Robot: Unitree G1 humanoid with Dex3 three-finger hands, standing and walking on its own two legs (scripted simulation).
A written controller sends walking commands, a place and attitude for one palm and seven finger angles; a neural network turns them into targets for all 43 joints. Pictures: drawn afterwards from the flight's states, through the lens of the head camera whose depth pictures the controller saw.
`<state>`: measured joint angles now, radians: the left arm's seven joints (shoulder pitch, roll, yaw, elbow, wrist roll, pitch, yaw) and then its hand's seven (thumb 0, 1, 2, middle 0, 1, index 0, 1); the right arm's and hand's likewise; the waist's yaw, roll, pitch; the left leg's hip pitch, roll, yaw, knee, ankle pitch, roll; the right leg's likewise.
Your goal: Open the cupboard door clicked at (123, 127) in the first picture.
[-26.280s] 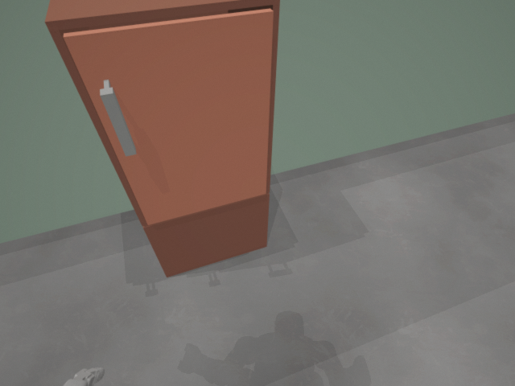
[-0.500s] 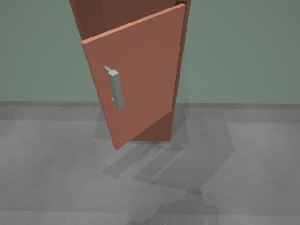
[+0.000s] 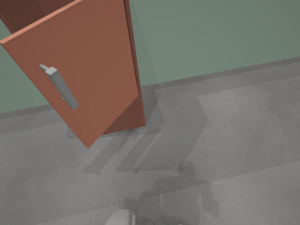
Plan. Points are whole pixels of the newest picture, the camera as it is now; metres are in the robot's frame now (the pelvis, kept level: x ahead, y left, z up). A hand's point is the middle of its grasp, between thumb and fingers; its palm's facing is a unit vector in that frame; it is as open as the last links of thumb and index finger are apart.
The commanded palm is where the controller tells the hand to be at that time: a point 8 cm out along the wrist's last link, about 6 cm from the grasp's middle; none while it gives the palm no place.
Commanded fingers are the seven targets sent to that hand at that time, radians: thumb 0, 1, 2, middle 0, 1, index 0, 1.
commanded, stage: walk to a spot facing it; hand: left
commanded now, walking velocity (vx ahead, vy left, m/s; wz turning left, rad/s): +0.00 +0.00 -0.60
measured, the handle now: (59, 87) +0.47 +0.32 +0.06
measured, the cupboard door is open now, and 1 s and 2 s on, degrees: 43 43 43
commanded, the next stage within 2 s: none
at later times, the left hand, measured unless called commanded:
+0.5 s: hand (86, 212) +0.15 +0.23 -0.16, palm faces -0.21 -0.95 -0.24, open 7.3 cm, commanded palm none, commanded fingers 0.00 0.90 0.90 -0.20 -0.30 -0.20 -0.30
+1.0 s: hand (128, 184) +0.25 +0.11 -0.17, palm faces -0.56 -0.80 -0.21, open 7.3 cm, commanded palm none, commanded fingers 0.00 0.90 0.90 -0.20 -0.30 -0.20 -0.30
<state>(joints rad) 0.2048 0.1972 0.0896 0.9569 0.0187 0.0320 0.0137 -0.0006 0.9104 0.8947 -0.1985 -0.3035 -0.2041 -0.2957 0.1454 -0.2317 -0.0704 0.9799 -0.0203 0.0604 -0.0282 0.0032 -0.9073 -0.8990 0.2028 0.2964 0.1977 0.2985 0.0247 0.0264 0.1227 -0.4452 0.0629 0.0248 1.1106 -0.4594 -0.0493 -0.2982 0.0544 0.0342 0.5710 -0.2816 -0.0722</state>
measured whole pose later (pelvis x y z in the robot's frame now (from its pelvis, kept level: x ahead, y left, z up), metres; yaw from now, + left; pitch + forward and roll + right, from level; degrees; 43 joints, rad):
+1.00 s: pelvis +0.06 +0.00 -0.01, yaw -36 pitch +2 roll -1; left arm 0.18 0.22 0.07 0.90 0.01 0.06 0.00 0.00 0.91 0.89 -0.20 -0.30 -0.21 -0.30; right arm 0.19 -0.23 -0.05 0.89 -0.01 0.01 -0.03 0.00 -0.91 -0.90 0.20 0.30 0.20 0.30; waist -0.01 -0.02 0.06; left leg -0.32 0.05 0.03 0.57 -0.28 -0.03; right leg -0.35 0.08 0.13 0.61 -0.31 0.00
